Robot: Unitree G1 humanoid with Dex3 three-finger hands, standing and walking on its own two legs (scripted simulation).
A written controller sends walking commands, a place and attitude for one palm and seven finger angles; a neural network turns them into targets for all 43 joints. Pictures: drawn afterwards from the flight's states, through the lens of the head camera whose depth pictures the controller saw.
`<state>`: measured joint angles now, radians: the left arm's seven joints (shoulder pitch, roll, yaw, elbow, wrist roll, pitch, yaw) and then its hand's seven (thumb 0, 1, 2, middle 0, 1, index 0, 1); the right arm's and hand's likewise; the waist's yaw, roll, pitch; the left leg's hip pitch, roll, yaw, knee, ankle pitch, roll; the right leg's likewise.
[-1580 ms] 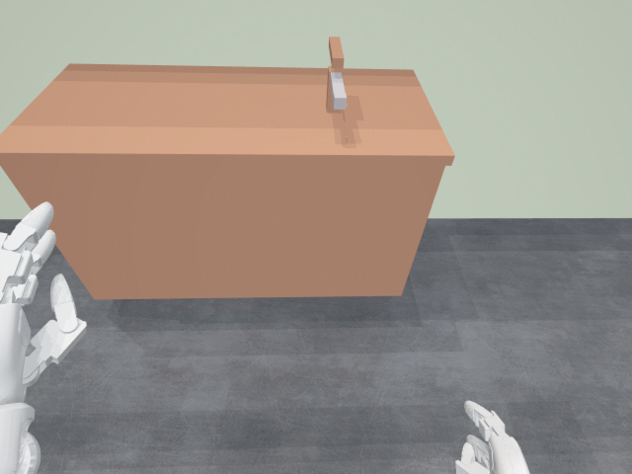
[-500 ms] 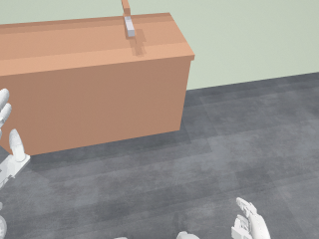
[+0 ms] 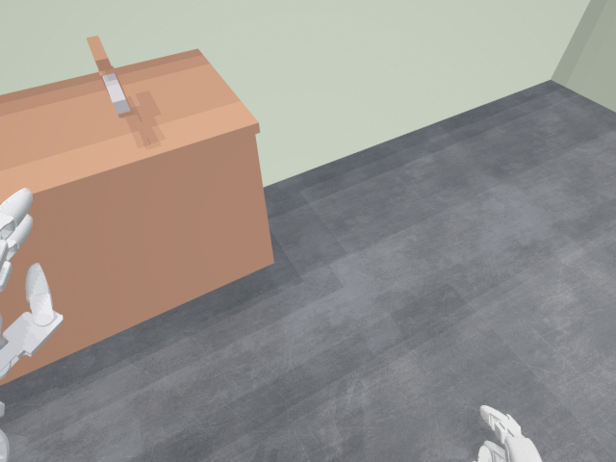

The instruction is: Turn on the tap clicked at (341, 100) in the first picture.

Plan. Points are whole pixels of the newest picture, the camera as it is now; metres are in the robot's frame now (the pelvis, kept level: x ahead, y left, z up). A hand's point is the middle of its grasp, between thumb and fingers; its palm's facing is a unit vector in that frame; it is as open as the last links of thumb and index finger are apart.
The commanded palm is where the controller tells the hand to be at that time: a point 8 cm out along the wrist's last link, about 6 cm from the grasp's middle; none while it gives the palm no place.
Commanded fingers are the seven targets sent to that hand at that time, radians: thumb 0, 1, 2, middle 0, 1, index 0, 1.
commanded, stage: walk to a spot facing it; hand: left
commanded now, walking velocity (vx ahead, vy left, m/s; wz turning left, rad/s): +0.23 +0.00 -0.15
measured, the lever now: (120, 104) +0.79 +0.43 +0.04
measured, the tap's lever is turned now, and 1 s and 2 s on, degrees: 0 0 0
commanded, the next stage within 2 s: turn to face it in 0.18 s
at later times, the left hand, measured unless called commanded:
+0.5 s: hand (177, 216) +0.36 +0.17 +0.15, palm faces +0.25 -0.85 -0.47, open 7.4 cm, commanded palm +0.28 +0.23 +0.17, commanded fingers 0.00 0.90 0.90 -0.20 -0.30 -0.20 -0.30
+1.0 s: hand (143, 232) +0.32 +0.19 +0.17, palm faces +0.45 -0.82 -0.36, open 7.4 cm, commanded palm +0.27 +0.23 +0.17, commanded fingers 0.00 0.90 0.90 -0.20 -0.30 -0.20 -0.30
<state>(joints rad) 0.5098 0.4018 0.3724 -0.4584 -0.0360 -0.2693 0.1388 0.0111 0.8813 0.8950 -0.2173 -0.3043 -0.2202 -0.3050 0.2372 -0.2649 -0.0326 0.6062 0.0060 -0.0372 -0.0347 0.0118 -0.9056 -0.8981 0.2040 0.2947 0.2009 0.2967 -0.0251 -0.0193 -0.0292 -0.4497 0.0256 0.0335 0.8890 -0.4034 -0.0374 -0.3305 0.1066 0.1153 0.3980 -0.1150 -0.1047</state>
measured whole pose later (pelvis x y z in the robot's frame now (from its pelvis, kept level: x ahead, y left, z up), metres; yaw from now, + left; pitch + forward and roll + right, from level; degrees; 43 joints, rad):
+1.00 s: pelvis +0.12 -0.06 -0.01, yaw +2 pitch -1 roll -2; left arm 0.47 0.33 0.34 -0.56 -0.04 -0.19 0.16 0.01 0.89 0.90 -0.21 -0.30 -0.21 -0.30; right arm 0.19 -0.16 0.01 0.59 0.00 -0.11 -0.02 0.01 -0.90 -0.90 0.20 0.29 0.20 0.30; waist 0.02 0.02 0.03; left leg -0.31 0.05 -0.03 0.57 -0.26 -0.02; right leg -0.33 -0.01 -0.07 0.78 -0.45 0.05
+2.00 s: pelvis +0.16 -0.09 -0.02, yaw +10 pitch -2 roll +1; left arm 0.42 0.32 0.33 -0.42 -0.01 -0.23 0.13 0.01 0.88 0.90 -0.21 -0.30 -0.22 -0.30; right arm 0.20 -0.22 0.00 0.69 0.00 -0.06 -0.04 0.01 -0.90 -0.90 0.21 0.30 0.21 0.30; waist 0.01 0.04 0.06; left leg -0.45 0.05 0.04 1.15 -0.41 -0.01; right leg -0.29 -0.05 -0.16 0.60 -0.28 -0.05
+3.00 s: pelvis +0.41 -0.03 -0.02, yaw +9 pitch -1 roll +1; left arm 0.49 0.40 0.39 -0.59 -0.03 -0.26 0.17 0.01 0.88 0.90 -0.22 -0.30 -0.22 -0.30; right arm 0.20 -0.25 -0.05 0.57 0.00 -0.06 -0.07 0.01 -0.91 -0.90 0.20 0.29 0.20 0.30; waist 0.00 -0.04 0.06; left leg -0.32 0.04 0.16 0.54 -0.19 0.03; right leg -0.18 -0.07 -0.14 0.65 -0.44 -0.01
